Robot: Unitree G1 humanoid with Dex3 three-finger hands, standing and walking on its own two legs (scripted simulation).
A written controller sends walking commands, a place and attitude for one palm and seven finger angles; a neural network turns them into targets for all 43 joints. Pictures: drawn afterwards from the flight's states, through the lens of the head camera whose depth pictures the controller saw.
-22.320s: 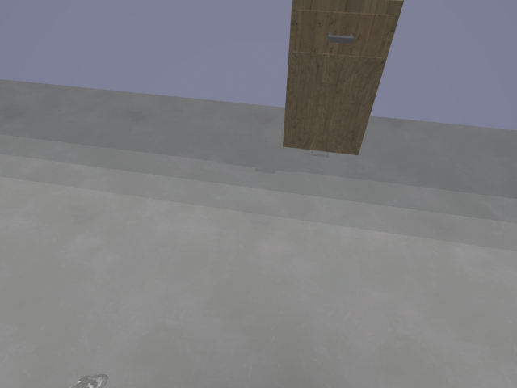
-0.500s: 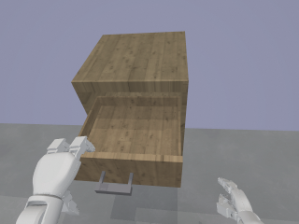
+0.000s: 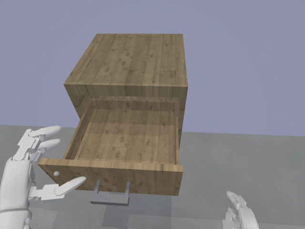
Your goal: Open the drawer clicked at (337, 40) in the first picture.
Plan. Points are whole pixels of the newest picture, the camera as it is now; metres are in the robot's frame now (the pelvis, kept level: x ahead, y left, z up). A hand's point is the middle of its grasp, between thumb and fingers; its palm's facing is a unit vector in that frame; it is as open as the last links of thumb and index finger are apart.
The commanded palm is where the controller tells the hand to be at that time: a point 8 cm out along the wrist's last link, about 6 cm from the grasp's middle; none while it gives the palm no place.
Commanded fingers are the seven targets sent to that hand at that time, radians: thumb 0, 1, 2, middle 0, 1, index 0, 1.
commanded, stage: draw the hand back to the body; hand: left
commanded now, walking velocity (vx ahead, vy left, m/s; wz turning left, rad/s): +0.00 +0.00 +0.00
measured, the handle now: (111, 192) +0.24 +0.16 -0.09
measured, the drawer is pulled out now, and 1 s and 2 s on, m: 0.30 0.30 0.30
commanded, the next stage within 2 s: step back with the hand held close in 0.54 s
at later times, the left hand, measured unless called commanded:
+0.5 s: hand (37, 176) +0.17 +0.24 +0.15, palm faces +0.41 -0.82 -0.40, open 7.7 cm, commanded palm +0.12 +0.28 +0.18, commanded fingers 0.00 0.90 0.90 -0.20 -0.30 -0.20 -0.30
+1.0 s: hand (39, 182) +0.16 +0.23 +0.15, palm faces +0.24 -0.81 -0.54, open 7.4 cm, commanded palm +0.10 +0.29 +0.18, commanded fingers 0.00 0.90 0.90 -0.20 -0.30 -0.20 -0.30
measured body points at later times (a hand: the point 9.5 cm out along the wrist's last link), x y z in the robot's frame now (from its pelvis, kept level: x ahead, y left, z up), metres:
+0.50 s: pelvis +0.00 +0.00 +0.00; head -0.01 -0.03 +0.45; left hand +0.14 +0.28 +0.18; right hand +0.20 -0.21 -0.08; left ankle -0.03 +0.11 -0.74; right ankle -0.04 -0.10 -0.74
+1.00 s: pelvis -0.03 +0.01 +0.00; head +0.01 -0.01 +0.45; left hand +0.14 +0.28 +0.18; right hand +0.15 -0.24 -0.09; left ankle -0.03 +0.11 -0.74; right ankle -0.04 -0.10 -0.74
